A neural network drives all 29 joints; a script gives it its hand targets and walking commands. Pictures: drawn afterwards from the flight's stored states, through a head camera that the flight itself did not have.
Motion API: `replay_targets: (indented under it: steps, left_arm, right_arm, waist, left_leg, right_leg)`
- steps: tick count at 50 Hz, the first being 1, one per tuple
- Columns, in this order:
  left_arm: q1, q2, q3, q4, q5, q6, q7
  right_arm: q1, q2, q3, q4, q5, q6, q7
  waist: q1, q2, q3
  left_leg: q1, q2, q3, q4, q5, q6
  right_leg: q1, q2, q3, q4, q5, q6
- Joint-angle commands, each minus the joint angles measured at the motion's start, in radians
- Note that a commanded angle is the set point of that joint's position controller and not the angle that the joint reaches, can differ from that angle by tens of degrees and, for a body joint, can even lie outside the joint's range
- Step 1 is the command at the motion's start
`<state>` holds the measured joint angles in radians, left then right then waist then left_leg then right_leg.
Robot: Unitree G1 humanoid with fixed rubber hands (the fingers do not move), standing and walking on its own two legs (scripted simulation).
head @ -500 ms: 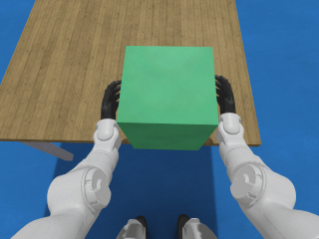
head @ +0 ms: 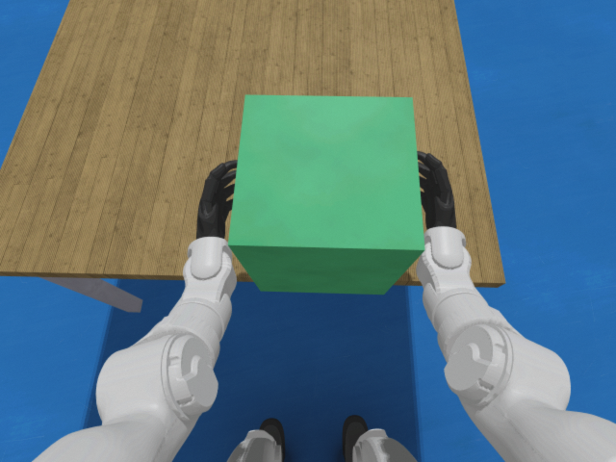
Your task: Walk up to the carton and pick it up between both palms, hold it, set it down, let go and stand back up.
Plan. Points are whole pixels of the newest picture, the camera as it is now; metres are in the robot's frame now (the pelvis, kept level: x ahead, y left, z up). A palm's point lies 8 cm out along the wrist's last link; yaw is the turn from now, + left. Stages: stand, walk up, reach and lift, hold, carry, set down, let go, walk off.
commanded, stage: reach and lift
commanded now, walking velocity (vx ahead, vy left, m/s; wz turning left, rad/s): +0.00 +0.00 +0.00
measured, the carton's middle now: (324, 209) +0.45 -0.01 -0.06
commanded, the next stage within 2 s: none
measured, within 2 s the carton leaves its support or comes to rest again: leaves its support in 1.52 s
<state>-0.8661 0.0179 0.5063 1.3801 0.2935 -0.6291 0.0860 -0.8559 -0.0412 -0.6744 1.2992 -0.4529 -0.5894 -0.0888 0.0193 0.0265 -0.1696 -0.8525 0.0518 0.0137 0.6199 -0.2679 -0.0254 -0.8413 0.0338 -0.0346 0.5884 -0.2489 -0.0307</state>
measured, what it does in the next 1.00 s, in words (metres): stands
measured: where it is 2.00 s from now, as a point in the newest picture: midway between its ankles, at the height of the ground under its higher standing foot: outside the picture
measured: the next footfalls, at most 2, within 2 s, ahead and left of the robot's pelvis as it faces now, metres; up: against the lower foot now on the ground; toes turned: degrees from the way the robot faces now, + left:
none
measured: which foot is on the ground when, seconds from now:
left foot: down 0.00-1.00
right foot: down 0.00-1.00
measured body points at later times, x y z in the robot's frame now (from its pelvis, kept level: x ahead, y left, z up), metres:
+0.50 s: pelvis +0.00 +0.00 +0.00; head +0.17 -0.01 +0.42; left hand +0.43 +0.14 -0.03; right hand +0.44 -0.16 -0.03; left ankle -0.02 +0.13 -0.71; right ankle -0.01 -0.10 -0.71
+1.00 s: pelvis -0.01 +0.00 +0.00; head +0.14 +0.00 +0.42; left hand +0.41 +0.15 -0.03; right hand +0.42 -0.16 -0.02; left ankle -0.02 +0.13 -0.71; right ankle -0.01 -0.10 -0.71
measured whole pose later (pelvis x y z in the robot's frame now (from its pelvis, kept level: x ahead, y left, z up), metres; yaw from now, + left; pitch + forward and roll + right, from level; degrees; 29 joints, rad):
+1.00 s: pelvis -0.01 +0.00 +0.00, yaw +0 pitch +31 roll -1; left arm -0.85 0.02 0.38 1.46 0.14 -0.72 0.11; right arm -0.89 -0.12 -0.55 1.50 -0.38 -0.72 -0.14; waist 0.02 0.02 -0.22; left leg -0.90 0.06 0.01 0.60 -0.23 -0.02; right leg -0.88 0.04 -0.04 0.55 -0.21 -0.03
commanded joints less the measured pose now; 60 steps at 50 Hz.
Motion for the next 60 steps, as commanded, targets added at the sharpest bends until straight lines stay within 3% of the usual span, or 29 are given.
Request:
replay_targets:
  steps: [1,3,10,12,15,16,17,18,23,28,32,33,35,36,37,39,40,41,47,49,50,51,53,54,56,57,58,59,60]
  left_arm:
    - [-0.347,-0.435,-0.148,0.019,0.115,0.007,-0.072]
    - [-0.349,-0.446,-0.152,0.028,0.107,0.011,-0.083]
    - [-0.376,-0.455,-0.174,-0.011,0.103,-0.011,-0.066]
    - [-0.364,-0.464,-0.170,-0.009,0.099,-0.007,-0.065]
    - [-0.357,-0.468,-0.173,0.018,0.102,-0.011,-0.062]
    - [-0.366,-0.472,-0.170,0.022,0.104,-0.009,-0.065]
    - [-0.341,-0.442,-0.139,0.042,0.114,-0.007,-0.072]
    - [-0.349,-0.472,-0.166,0.010,0.112,-0.013,-0.070]
    - [-0.370,-0.502,-0.192,-0.009,0.105,-0.030,-0.063]
    - [-0.377,-0.476,-0.193,0.031,0.088,-0.053,-0.069]
    - [-0.390,-0.510,-0.230,0.041,0.073,-0.064,-0.073]
    - [-0.393,-0.510,-0.238,0.035,0.066,-0.074,-0.071]
    - [-0.393,-0.537,-0.266,0.005,0.056,-0.082,-0.068]
    - [-0.394,-0.533,-0.257,0.032,0.049,-0.083,-0.070]
    - [-0.374,-0.521,-0.245,0.042,0.053,-0.082,-0.073]
    - [-0.372,-0.530,-0.275,0.020,0.044,-0.088,-0.077]
    - [-0.369,-0.527,-0.271,0.026,0.047,-0.087,-0.076]
    - [-0.356,-0.551,-0.299,0.039,0.043,-0.089,-0.073]
    - [-0.422,-0.535,-0.324,0.049,-0.015,-0.102,-0.077]
    - [-0.428,-0.523,-0.345,0.066,-0.035,-0.098,-0.080]
    - [-0.441,-0.523,-0.323,0.095,-0.035,-0.095,-0.084]
    - [-0.466,-0.511,-0.337,0.104,-0.050,-0.096,-0.087]
    - [-0.463,-0.531,-0.378,0.070,-0.072,-0.091,-0.085]
    - [-0.458,-0.527,-0.362,0.100,-0.066,-0.086,-0.084]
    - [-0.450,-0.530,-0.377,0.106,-0.094,-0.093,-0.085]
    - [-0.457,-0.531,-0.389,0.085,-0.101,-0.090,-0.086]
    - [-0.476,-0.557,-0.424,0.078,-0.127,-0.089,-0.081]
    - [-0.456,-0.543,-0.416,0.109,-0.134,-0.084,-0.082]
    - [-0.479,-0.554,-0.440,0.115,-0.152,-0.081,-0.086]
  right_arm:
    - [-0.357,0.531,0.248,0.130,-0.174,-0.017,0.182]
    - [-0.373,0.544,0.253,0.121,-0.175,-0.018,0.181]
    - [-0.372,0.542,0.264,0.116,-0.170,-0.031,0.178]
    - [-0.350,0.546,0.260,0.145,-0.162,-0.034,0.175]
    - [-0.374,0.531,0.274,0.125,-0.163,-0.045,0.175]
    - [-0.364,0.536,0.259,0.145,-0.176,-0.043,0.173]
    - [-0.365,0.545,0.269,0.136,-0.174,-0.040,0.171]
    - [-0.354,0.539,0.271,0.136,-0.176,-0.046,0.170]
    - [-0.375,0.557,0.282,0.150,-0.172,-0.077,0.166]
    - [-0.383,0.534,0.297,0.154,-0.181,-0.103,0.165]
    - [-0.395,0.530,0.302,0.183,-0.177,-0.133,0.158]
    - [-0.399,0.541,0.319,0.187,-0.165,-0.145,0.157]
    - [-0.396,0.533,0.334,0.228,-0.146,-0.161,0.156]
    - [-0.402,0.524,0.328,0.241,-0.158,-0.165,0.159]
    - [-0.398,0.529,0.341,0.232,-0.153,-0.170,0.157]
    - [-0.390,0.511,0.352,0.249,-0.152,-0.179,0.155]
    - [-0.397,0.521,0.361,0.254,-0.135,-0.181,0.156]
    - [-0.399,0.506,0.359,0.270,-0.142,-0.186,0.156]
    - [-0.432,0.513,0.386,0.297,-0.130,-0.182,0.154]
    - [-0.441,0.511,0.383,0.296,-0.128,-0.173,0.153]
    - [-0.477,0.498,0.369,0.296,-0.125,-0.175,0.154]
    - [-0.486,0.511,0.378,0.296,-0.119,-0.170,0.156]
    - [-0.478,0.512,0.405,0.297,-0.085,-0.162,0.155]
    - [-0.489,0.502,0.397,0.327,-0.074,-0.159,0.157]
    - [-0.485,0.507,0.427,0.320,-0.054,-0.160,0.152]
    - [-0.492,0.514,0.455,0.313,-0.032,-0.154,0.155]
    - [-0.506,0.518,0.472,0.305,-0.019,-0.149,0.153]
    - [-0.516,0.513,0.480,0.301,-0.009,-0.141,0.152]
    - [-0.522,0.513,0.481,0.305,0.000,-0.134,0.150]
  waist:
    - [-0.004,-0.050,-0.573]
    - [-0.013,-0.070,-0.579]
    - [-0.006,-0.048,-0.625]
    - [-0.005,-0.015,-0.597]
    - [0.003,-0.042,-0.585]
    - [-0.015,-0.046,-0.589]
    - [0.002,-0.063,-0.568]
    - [-0.017,-0.054,-0.599]
    - [-0.013,-0.025,-0.651]
    - [-0.010,-0.069,-0.647]
    - [-0.031,-0.047,-0.680]
    - [-0.012,-0.049,-0.687]
    - [-0.022,-0.016,-0.698]
    - [-0.017,-0.040,-0.689]
    - [0.005,-0.037,-0.668]
    - [-0.017,-0.044,-0.691]
    - [0.004,-0.023,-0.695]
    - [-0.018,-0.012,-0.711]
    - [-0.007,-0.056,-0.706]
    - [-0.025,-0.064,-0.714]
    - [0.000,-0.072,-0.699]
    - [-0.003,-0.068,-0.694]
    - [-0.016,-0.024,-0.720]
    - [-0.002,-0.012,-0.707]
    - [-0.014,-0.050,-0.729]
    - [-0.003,-0.028,-0.743]
    - [-0.017,-0.011,-0.774]
    - [-0.004,-0.035,-0.768]
    - [-0.025,-0.034,-0.763]
  left_leg:
    - [0.263,-0.024,0.084,0.009,0.429,0.003]
    - [0.258,-0.029,0.082,-0.002,0.430,0.011]
    - [0.264,-0.027,0.079,0.004,0.474,-0.005]
    - [0.290,-0.019,0.074,0.001,0.476,-0.014]
    - [0.302,-0.021,0.070,0.005,0.499,-0.006]
    - [0.290,-0.019,0.072,-0.003,0.475,-0.008]
    - [0.257,-0.024,0.078,-0.004,0.471,0.003]
    - [0.251,-0.022,0.072,-0.009,0.476,-0.003]
    - [0.282,-0.024,0.075,-0.009,0.506,-0.014]
    - [0.207,-0.021,0.077,-0.027,0.444,-0.001]
    - [0.237,-0.029,0.078,-0.022,0.482,-0.015]
    - [0.243,-0.032,0.078,-0.011,0.511,-0.018]
    - [0.287,-0.025,0.072,-0.002,0.566,-0.027]
    - [0.276,-0.024,0.071,-0.006,0.538,-0.029]
    - [0.249,-0.029,0.073,-0.010,0.539,-0.026]
    - [0.263,-0.026,0.072,-0.007,0.528,-0.024]
    - [0.262,-0.029,0.073,0.000,0.548,-0.028]
    - [0.283,-0.022,0.068,0.011,0.573,-0.035]
    - [0.202,-0.042,0.070,0.002,0.411,-0.011]
    - [0.204,-0.043,0.069,-0.002,0.403,-0.007]
    - [0.182,-0.041,0.067,-0.008,0.364,-0.004]
    - [0.180,-0.043,0.075,-0.005,0.350,0.004]
    - [0.218,-0.045,0.072,0.013,0.397,-0.010]
    - [0.211,-0.042,0.069,0.019,0.403,-0.011]
    - [0.181,-0.050,0.063,0.038,0.388,-0.006]
    - [0.177,-0.053,0.071,0.038,0.370,-0.006]
    - [0.190,-0.052,0.061,0.040,0.380,-0.014]
    - [0.192,-0.050,0.052,0.044,0.372,-0.005]
    - [0.203,-0.053,0.052,0.052,0.359,-0.007]
  right_leg:
    - [0.395,-0.015,-0.065,0.012,0.498,0.039]
    - [0.418,-0.020,-0.061,0.006,0.528,0.045]
    - [0.417,-0.017,-0.063,0.009,0.568,0.043]
    - [0.388,-0.015,-0.064,-0.001,0.543,0.036]
    - [0.365,-0.007,-0.075,-0.001,0.541,0.042]
    - [0.388,-0.008,-0.072,-0.009,0.539,0.036]
    - [0.440,-0.018,-0.059,-0.002,0.590,0.043]
    - [0.453,-0.014,-0.063,0.005,0.618,0.043]
    - [0.423,-0.015,-0.064,-0.001,0.621,0.043]
    - [0.481,-0.014,-0.062,0.014,0.640,0.051]
    - [0.479,-0.009,-0.068,0.003,0.681,0.050]
    - [0.482,-0.010,-0.063,0.009,0.711,0.048]
    - [0.441,0.001,-0.065,0.018,0.732,0.049]
    - [0.445,0.003,-0.068,0.006,0.694,0.047]
    - [0.454,0.001,-0.068,0.013,0.710,0.047]
    - [0.440,0.001,-0.066,0.015,0.712,0.047]
    - [0.441,0.004,-0.067,0.014,0.705,0.043]
    - [0.415,0.004,-0.071,0.015,0.713,0.039]
    - [0.427,0.012,-0.056,0.032,0.625,0.047]
    - [0.434,0.015,-0.054,0.031,0.645,0.054]
    - [0.427,0.015,-0.062,0.026,0.587,0.054]
    - [0.418,0.017,-0.056,0.029,0.578,0.059]
    - [0.416,0.021,-0.052,0.029,0.608,0.047]
    - [0.395,0.024,-0.052,0.035,0.598,0.046]
    - [0.414,0.023,-0.045,0.054,0.624,0.051]
    - [0.420,0.024,-0.037,0.055,0.611,0.051]
    - [0.432,0.030,-0.041,0.058,0.614,0.050]
    - [0.422,0.028,-0.039,0.060,0.598,0.051]
    - [0.411,0.030,-0.040,0.057,0.584,0.053]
